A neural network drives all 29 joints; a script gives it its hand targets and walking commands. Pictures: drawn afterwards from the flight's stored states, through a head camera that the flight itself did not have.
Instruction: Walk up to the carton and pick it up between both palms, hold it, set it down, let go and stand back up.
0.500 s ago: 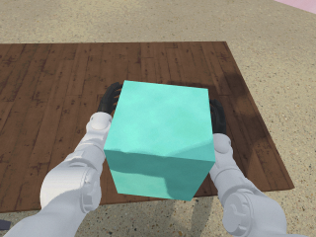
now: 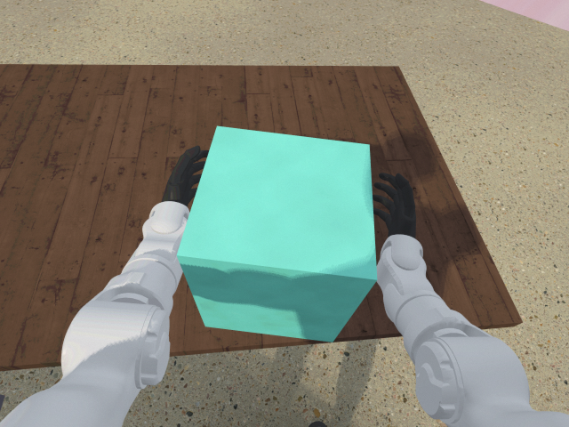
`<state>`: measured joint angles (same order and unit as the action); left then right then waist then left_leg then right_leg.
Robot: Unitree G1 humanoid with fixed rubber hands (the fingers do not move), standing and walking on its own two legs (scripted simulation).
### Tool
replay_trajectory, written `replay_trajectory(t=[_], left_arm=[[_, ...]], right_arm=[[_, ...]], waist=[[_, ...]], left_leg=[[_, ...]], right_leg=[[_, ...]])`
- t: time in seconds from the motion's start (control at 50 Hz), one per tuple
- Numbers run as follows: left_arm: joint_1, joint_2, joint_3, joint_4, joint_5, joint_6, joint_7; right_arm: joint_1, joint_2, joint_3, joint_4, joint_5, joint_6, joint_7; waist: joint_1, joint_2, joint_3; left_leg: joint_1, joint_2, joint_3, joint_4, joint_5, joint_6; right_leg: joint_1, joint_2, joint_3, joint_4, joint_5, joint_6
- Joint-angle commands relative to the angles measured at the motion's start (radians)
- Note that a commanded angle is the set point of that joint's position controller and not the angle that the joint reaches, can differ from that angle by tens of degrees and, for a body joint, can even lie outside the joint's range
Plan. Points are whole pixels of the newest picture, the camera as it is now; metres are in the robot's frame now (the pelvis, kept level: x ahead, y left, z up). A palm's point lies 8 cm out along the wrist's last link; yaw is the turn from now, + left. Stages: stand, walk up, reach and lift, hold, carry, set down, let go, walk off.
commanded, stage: set down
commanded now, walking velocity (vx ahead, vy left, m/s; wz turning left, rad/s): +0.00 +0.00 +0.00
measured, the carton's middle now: (279, 243) +0.39 -0.01 +0.01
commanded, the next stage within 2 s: none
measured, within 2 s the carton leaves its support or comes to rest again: neither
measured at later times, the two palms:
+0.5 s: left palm (152, 232) +0.40 +0.16 +0.05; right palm (423, 243) +0.35 -0.20 +0.05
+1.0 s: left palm (110, 271) +0.35 +0.22 +0.03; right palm (405, 286) +0.30 -0.18 +0.02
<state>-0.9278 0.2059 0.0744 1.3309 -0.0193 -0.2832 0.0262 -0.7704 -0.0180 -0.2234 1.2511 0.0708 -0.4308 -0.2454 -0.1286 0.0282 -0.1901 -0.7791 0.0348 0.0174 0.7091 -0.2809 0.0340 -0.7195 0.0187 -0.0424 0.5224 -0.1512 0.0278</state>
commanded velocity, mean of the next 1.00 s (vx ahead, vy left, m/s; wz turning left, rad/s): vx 0.00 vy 0.00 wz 0.00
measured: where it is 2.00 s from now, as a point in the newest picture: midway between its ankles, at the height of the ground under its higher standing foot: outside the picture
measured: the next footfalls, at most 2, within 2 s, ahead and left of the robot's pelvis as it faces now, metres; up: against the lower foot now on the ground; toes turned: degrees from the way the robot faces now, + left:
none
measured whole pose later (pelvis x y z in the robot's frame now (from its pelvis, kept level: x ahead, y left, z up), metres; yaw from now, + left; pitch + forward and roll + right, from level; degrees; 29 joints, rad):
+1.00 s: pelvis +0.00 -0.01 +0.01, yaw +2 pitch +10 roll -4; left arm -0.35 0.36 0.02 0.69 -0.18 -0.06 -0.13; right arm -0.23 0.04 -0.02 0.67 0.13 -0.29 -0.34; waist -0.08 0.02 -0.11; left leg -0.57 0.03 -0.02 0.70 -0.30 0.02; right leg -0.51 0.03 -0.05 0.53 -0.19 0.01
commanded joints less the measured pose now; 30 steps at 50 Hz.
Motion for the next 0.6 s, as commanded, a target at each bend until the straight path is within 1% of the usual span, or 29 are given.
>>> replay_trajectory(t=[0.0,0.02,0.04,0.06,0.1,0.12,0.14,0.16,0.18,0.2,0.22,0.24,0.26,0.28,0.3,0.32,0.34,0.36,0.38,0.4,0.42,0.44,0.46,0.48,0.5,0.52,0.54,0.56,0.58], left_arm=[[-0.362,0.160,0.004,-0.124,-0.055,-0.004,-0.019],[-0.375,0.174,-0.020,-0.212,-0.094,-0.018,-0.019],[-0.408,0.175,-0.050,-0.245,-0.122,-0.026,-0.017],[-0.335,0.211,-0.048,-0.295,-0.127,-0.032,-0.016],[-0.364,0.204,-0.078,-0.313,-0.147,-0.039,-0.015],[-0.336,0.206,-0.097,-0.332,-0.168,-0.037,-0.024],[-0.333,0.216,-0.115,-0.286,-0.175,-0.025,-0.032],[-0.342,0.222,-0.141,-0.341,-0.196,-0.021,-0.033],[-0.358,0.224,-0.146,-0.250,-0.205,-0.006,-0.039],[-0.430,0.258,-0.167,-0.235,-0.226,-0.003,-0.027],[-0.452,0.226,-0.223,-0.242,-0.281,-0.010,-0.025],[-0.417,0.220,-0.236,-0.238,-0.296,-0.004,-0.027],[-0.452,0.210,-0.271,-0.225,-0.333,-0.006,-0.020],[-0.371,0.203,-0.299,-0.218,-0.347,0.000,-0.029],[-0.424,0.195,-0.286,-0.242,-0.331,0.001,-0.032],[-0.396,0.234,-0.262,-0.211,-0.351,0.007,-0.034],[-0.336,0.228,-0.274,-0.177,-0.327,0.020,-0.044],[-0.391,0.273,-0.285,-0.142,-0.337,0.019,-0.051],[-0.221,0.225,-0.248,-0.245,-0.304,0.020,-0.061],[-0.247,0.257,-0.212,-0.226,-0.293,0.025,-0.066],[-0.217,0.267,-0.164,-0.279,-0.246,0.035,-0.075],[-0.186,0.282,-0.146,-0.309,-0.247,0.040,-0.084],[-0.216,0.285,-0.149,-0.271,-0.201,0.060,-0.095],[-0.092,0.287,-0.074,-0.297,-0.158,0.072,-0.105],[-0.084,0.291,-0.066,-0.385,-0.146,0.072,-0.118],[-0.147,0.312,-0.055,-0.354,-0.157,0.088,-0.121],[-0.208,0.321,-0.070,-0.370,-0.170,0.092,-0.122],[-0.186,0.326,-0.076,-0.383,-0.181,0.090,-0.119],[-0.331,0.358,-0.082,-0.385,-0.207,0.082,-0.100]], right_arm=[[-0.295,-0.122,0.081,-0.217,0.071,0.032,-0.010],[-0.286,-0.110,0.087,-0.323,0.084,0.031,-0.014],[-0.335,-0.124,0.103,-0.407,0.093,0.046,-0.008],[-0.273,-0.110,0.107,-0.448,0.103,0.044,-0.008],[-0.277,-0.123,0.123,-0.431,0.108,0.072,0.008],[-0.275,-0.117,0.154,-0.485,0.128,0.087,0.009],[-0.266,-0.135,0.146,-0.470,0.119,0.113,0.015],[-0.261,-0.158,0.121,-0.478,0.109,0.142,0.014],[-0.309,-0.163,0.111,-0.452,0.118,0.170,0.011],[-0.374,-0.201,0.069,-0.473,0.112,0.203,0.014],[-0.428,-0.172,0.053,-0.492,0.101,0.231,0.015],[-0.391,-0.149,0.068,-0.516,0.112,0.254,0.015],[-0.428,-0.184,0.043,-0.512,0.110,0.270,0.020],[-0.316,-0.151,0.046,-0.438,0.096,0.281,0.015],[-0.342,-0.160,0.025,-0.430,0.084,0.284,0.015],[-0.310,-0.136,0.048,-0.438,0.070,0.295,0.011],[-0.286,-0.126,0.040,-0.418,0.076,0.285,0.005],[-0.330,-0.152,0.029,-0.404,0.069,0.308,0.001],[-0.146,-0.072,0.111,-0.431,0.110,0.283,0.002],[-0.203,-0.092,0.114,-0.441,0.098,0.279,0.002],[-0.138,-0.107,0.099,-0.429,0.073,0.268,-0.015],[-0.128,-0.076,0.120,-0.491,0.081,0.260,-0.029],[-0.161,-0.086,0.108,-0.408,0.088,0.248,-0.044],[-0.059,-0.066,0.143,-0.404,0.092,0.226,-0.050],[-0.012,-0.037,0.171,-0.467,0.108,0.207,-0.059],[-0.077,-0.008,0.184,-0.465,0.115,0.208,-0.064],[-0.140,-0.033,0.180,-0.495,0.115,0.213,-0.063],[-0.169,-0.037,0.166,-0.570,0.107,0.189,-0.066],[-0.305,-0.062,0.096,-0.556,0.078,0.197,-0.064]], waist=[[0.019,0.051,-0.597],[0.013,0.058,-0.655],[0.003,0.076,-0.705],[0.027,0.058,-0.735],[0.018,0.100,-0.718],[0.002,0.077,-0.727],[0.018,0.099,-0.653],[-0.012,0.108,-0.669],[-0.004,0.115,-0.595],[-0.011,0.123,-0.552],[-0.042,0.101,-0.527],[-0.031,0.085,-0.499],[-0.040,0.118,-0.471],[-0.067,0.105,-0.455],[-0.061,0.106,-0.468],[-0.057,0.049,-0.477],[-0.055,0.092,-0.452],[-0.084,0.078,-0.452],[-0.041,0.058,-0.453],[-0.024,0.031,-0.519],[-0.032,0.024,-0.509],[-0.020,0.004,-0.561],[-0.044,0.073,-0.461],[0.000,0.049,-0.420],[0.005,0.061,-0.464],[0.014,0.039,-0.438],[0.001,0.079,-0.389],[0.020,0.069,-0.436],[0.008,0.095,-0.461]], left_leg=[[0.441,-0.030,-0.018,-0.073,0.236,-0.087],[0.400,-0.042,-0.003,-0.072,0.235,-0.091],[0.392,-0.045,-0.008,-0.080,0.208,-0.078],[0.378,-0.051,0.003,-0.071,0.230,-0.068],[0.384,-0.045,-0.019,-0.080,0.164,-0.075],[0.391,-0.045,-0.021,-0.071,0.172,-0.067],[0.389,-0.038,-0.039,-0.101,0.079,-0.062],[0.361,-0.023,-0.042,-0.120,0.042,-0.056],[0.308,-0.015,-0.057,-0.145,-0.034,-0.043],[0.233,0.012,-0.096,-0.195,-0.236,-0.031],[0.171,0.023,-0.091,-0.212,-0.304,-0.022],[0.125,0.029,-0.101,-0.240,-0.351,0.001],[0.115,0.046,-0.105,-0.247,-0.398,-0.001],[0.185,0.041,-0.117,-0.244,-0.384,-0.006],[0.207,0.040,-0.118,-0.211,-0.367,-0.016],[0.209,0.024,-0.099,-0.173,-0.306,-0.011],[0.222,0.022,-0.105,-0.154,-0.299,-0.017],[0.193,0.011,-0.107,-0.142,-0.298,-0.008],[0.281,-0.003,-0.086,-0.130,-0.172,-0.010],[0.262,-0.015,-0.066,-0.105,-0.133,-0.011],[0.301,-0.025,-0.060,-0.083,-0.054,-0.014],[0.292,-0.040,-0.035,-0.051,0.021,-0.008],[0.264,-0.039,-0.041,-0.040,-0.001,-0.018],[0.301,-0.044,-0.031,-0.049,0.067,-0.027],[0.295,-0.063,-0.018,-0.043,0.110,-0.017],[0.255,-0.064,-0.007,-0.045,0.089,-0.011],[0.237,-0.062,-0.020,-0.064,0.041,-0.011],[0.213,-0.057,-0.019,-0.058,0.022,-0.020],[0.157,-0.051,-0.022,-0.066,-0.056,-0.023]], right_leg=[[0.283,0.015,-0.010,0.021,0.197,-0.033],[0.309,0.012,-0.004,0.029,0.203,-0.021],[0.320,0.011,-0.007,0.024,0.176,-0.032],[0.349,0.012,0.003,0.043,0.194,-0.026],[0.286,0.019,-0.019,0.047,0.134,-0.042],[0.297,0.014,-0.010,0.047,0.135,-0.040],[0.270,0.019,-0.016,0.056,0.066,-0.054],[0.296,0.028,-0.029,0.071,0.074,-0.049],[0.285,0.025,-0.024,0.075,0.034,-0.052],[0.265,0.043,-0.047,0.116,-0.058,-0.039],[0.259,0.036,-0.055,0.111,-0.085,-0.036],[0.313,0.040,-0.047,0.122,-0.089,-0.037],[0.280,0.040,-0.066,0.147,-0.112,-0.035],[0.261,0.032,-0.043,0.128,-0.103,-0.040],[0.229,0.028,-0.051,0.140,-0.098,-0.038],[0.238,0.025,-0.036,0.129,-0.100,-0.042],[0.193,0.014,-0.027,0.136,-0.115,-0.048],[0.181,0.013,-0.022,0.130,-0.158,-0.049],[0.263,0.002,0.008,0.104,-0.063,-0.046],[0.289,0.003,0.006,0.117,-0.063,-0.043],[0.311,0.007,0.006,0.098,-0.036,-0.035],[0.331,0.004,0.027,0.092,-0.024,-0.032],[0.302,0.009,0.025,0.098,-0.023,-0.043],[0.365,0.005,0.034,0.087,0.028,-0.025],[0.401,-0.011,0.051,0.066,0.039,-0.017],[0.424,-0.017,0.066,0.061,0.021,-0.018],[0.375,-0.021,0.059,0.052,-0.036,-0.020],[0.415,-0.023,0.048,0.066,-0.031,-0.017],[0.349,-0.024,0.039,0.074,-0.110,-0.019]])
